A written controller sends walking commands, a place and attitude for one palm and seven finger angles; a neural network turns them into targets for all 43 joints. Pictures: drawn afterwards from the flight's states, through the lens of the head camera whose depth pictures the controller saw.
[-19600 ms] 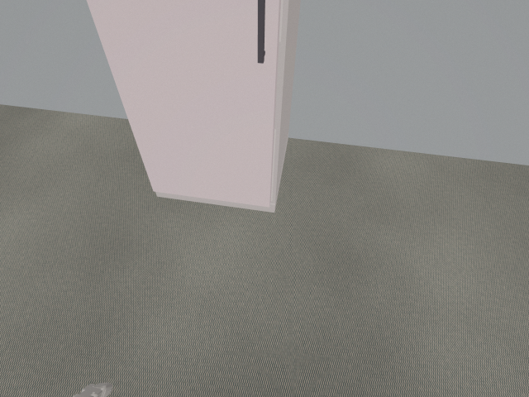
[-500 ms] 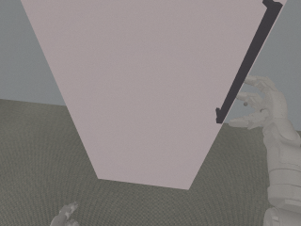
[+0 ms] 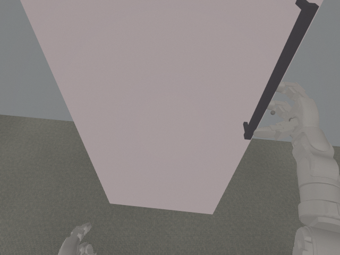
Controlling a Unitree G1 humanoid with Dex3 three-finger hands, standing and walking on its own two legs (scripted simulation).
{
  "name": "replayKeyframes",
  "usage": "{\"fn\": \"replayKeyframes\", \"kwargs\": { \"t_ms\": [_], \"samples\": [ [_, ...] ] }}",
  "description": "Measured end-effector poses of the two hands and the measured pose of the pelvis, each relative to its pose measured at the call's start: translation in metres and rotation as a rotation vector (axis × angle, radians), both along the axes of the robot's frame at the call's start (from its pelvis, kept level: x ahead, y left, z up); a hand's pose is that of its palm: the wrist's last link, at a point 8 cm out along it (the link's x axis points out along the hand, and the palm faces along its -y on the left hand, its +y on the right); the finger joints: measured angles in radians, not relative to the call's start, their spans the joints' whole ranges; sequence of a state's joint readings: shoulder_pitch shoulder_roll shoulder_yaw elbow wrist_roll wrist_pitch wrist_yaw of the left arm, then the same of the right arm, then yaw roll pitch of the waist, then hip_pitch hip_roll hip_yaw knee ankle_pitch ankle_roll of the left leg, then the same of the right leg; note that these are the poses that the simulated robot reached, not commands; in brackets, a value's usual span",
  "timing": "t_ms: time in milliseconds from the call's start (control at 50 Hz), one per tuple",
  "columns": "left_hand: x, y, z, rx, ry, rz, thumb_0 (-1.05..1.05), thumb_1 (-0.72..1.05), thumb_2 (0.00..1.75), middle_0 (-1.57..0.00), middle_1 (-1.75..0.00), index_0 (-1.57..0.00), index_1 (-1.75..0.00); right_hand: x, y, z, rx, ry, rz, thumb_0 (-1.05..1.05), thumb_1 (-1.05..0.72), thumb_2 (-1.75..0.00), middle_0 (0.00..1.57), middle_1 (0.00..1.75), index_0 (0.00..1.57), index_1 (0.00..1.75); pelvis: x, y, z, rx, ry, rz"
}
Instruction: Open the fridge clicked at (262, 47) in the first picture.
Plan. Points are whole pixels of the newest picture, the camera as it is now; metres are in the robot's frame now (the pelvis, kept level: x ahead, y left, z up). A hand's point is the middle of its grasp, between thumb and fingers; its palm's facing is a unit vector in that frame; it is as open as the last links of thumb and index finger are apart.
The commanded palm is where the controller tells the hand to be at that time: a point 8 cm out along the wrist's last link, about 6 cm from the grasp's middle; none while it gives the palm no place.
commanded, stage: feel for the door with the fingertips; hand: right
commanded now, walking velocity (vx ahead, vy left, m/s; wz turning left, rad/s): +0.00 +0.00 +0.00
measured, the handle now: (268, 83) +0.45 -0.18 +0.21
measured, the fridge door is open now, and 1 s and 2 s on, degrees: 0 0 0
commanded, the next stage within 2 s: slide the fingers in behind the handle in 0.04 s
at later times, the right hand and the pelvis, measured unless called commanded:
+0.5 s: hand (267, 113) +0.40 -0.18 +0.17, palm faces +0.04 +1.00 +0.02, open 14.0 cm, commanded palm +0.37 -0.23 +0.17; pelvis -0.01 +0.00 +0.00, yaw +1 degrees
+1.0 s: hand (259, 113) +0.39 -0.16 +0.17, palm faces +0.03 +1.00 +0.02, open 14.0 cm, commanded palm +0.36 -0.21 +0.17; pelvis -0.01 -0.01 +0.00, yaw +1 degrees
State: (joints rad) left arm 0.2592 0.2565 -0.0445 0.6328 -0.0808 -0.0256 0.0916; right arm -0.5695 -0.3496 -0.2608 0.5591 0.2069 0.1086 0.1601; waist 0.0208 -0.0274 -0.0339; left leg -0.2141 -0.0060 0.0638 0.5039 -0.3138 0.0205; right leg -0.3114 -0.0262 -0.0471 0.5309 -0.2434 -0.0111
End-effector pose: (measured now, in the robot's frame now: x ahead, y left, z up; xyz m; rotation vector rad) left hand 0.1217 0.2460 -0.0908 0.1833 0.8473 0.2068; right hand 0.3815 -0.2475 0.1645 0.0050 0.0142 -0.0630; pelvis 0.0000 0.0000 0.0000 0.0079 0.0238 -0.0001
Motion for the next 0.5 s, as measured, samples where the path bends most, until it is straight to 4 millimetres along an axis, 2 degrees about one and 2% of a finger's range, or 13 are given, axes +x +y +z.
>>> {"fn": "replayKeyframes", "kwargs": {
  "t_ms": [300, 420, 500],
  "samples": [
    [-0.029, 0.004, -0.008, 0.005, 0.060, 0.020, 0.01, 0.90, 0.90, -0.20, -0.30, -0.20, -0.30, 0.001, 0.001, 0.000, -0.005, -0.014, 0.004, -0.02, 0.50, -0.30, 0.32, 1.23, 0.33, 1.23, -0.007, -0.002, -0.001, 0.003, 0.001, -0.002],
    [-0.031, -0.001, -0.006, -0.008, 0.041, 0.026, 0.01, 0.90, 0.90, -0.20, -0.30, -0.20, -0.30, 0.000, 0.013, 0.001, 0.007, -0.031, 0.034, -0.02, 0.50, -0.30, 0.31, 1.21, 0.31, 1.21, -0.008, -0.004, 0.000, 0.002, -0.005, 0.009],
    [-0.027, -0.004, -0.003, -0.020, 0.016, 0.028, 0.01, 0.90, 0.90, -0.20, -0.30, -0.20, -0.30, -0.005, 0.014, 0.002, 0.009, -0.035, 0.026, -0.02, 0.50, -0.30, 0.30, 1.21, 0.30, 1.21, -0.008, -0.005, 0.001, 0.000, -0.010, 0.020]
  ]
}}
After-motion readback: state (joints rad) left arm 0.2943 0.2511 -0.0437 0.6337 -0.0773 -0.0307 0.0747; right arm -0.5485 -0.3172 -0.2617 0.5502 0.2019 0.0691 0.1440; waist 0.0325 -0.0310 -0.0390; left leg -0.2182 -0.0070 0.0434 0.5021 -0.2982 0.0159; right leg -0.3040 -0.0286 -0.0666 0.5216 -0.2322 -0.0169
